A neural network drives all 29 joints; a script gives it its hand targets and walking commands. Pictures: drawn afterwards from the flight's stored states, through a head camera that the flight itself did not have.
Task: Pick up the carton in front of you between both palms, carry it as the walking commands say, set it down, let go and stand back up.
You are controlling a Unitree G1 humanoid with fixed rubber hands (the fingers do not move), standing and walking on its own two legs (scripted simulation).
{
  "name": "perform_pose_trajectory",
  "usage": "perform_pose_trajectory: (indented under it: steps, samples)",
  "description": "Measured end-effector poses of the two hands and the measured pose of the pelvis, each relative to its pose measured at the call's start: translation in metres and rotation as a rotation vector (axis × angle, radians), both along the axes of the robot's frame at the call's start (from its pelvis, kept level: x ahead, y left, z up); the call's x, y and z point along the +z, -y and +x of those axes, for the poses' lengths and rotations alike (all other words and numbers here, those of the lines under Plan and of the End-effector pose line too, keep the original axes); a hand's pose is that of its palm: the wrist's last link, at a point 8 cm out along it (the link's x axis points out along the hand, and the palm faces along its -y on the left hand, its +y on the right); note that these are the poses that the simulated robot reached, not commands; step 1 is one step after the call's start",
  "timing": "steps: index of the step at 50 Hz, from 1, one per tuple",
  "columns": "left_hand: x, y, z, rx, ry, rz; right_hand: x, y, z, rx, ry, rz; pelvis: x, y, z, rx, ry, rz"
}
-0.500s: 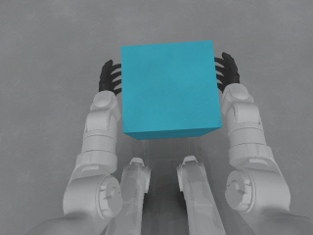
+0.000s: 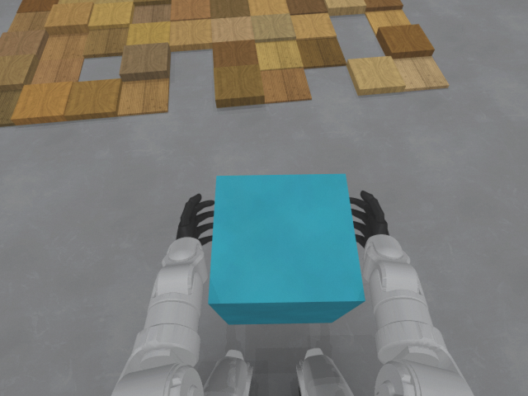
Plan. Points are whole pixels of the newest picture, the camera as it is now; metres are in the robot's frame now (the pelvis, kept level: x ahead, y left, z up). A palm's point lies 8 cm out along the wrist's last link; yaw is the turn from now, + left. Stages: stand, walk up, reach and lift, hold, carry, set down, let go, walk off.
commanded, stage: reach and lift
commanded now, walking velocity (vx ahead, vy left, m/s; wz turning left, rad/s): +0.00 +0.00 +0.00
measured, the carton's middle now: (280, 257) +0.36 -0.01 -0.10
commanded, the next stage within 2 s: hold in 1.52 s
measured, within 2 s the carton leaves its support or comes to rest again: neither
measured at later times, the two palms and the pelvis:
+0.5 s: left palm (157, 225) +0.33 +0.15 +0.10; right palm (407, 220) +0.33 -0.15 +0.11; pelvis +0.05 +0.00 +0.10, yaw +0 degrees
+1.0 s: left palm (152, 220) +0.32 +0.15 +0.13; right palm (415, 218) +0.32 -0.15 +0.13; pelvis +0.02 +0.00 +0.10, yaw +0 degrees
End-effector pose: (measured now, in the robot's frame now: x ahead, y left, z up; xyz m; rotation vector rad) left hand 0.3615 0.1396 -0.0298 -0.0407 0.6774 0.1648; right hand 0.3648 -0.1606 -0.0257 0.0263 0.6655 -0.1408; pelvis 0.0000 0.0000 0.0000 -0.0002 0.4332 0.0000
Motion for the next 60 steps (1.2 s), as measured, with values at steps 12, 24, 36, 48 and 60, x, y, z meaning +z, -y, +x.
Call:
perform_pose_trajectory:
  steps: [12, 24, 36, 48, 60]
  samples:
    - [0.069, -0.003, -0.016, -0.006, 0.001, 0.000, 0.069, -0.003, -0.018, -0.002, 0.001, -0.005, 0.061, -0.001, 0.033, -0.004, 0.176, -0.003]
    - [0.131, -0.007, -0.034, -0.048, 0.008, 0.039, 0.135, -0.007, -0.036, 0.014, 0.008, -0.039, 0.096, 0.001, 0.048, -0.003, 0.391, -0.004]
    - [0.148, -0.008, -0.046, -0.046, -0.021, 0.044, 0.149, -0.008, -0.048, 0.029, -0.020, -0.047, 0.097, 0.003, 0.025, -0.003, 0.497, -0.004]
    - [0.154, -0.006, -0.042, -0.045, 0.000, 0.040, 0.155, -0.006, -0.045, 0.012, 0.001, -0.030, 0.096, 0.003, 0.019, -0.003, 0.508, -0.002]
    - [0.160, -0.008, -0.036, -0.055, -0.004, 0.060, 0.163, -0.008, -0.036, 0.032, -0.001, -0.050, 0.100, 0.003, 0.034, -0.002, 0.510, -0.003]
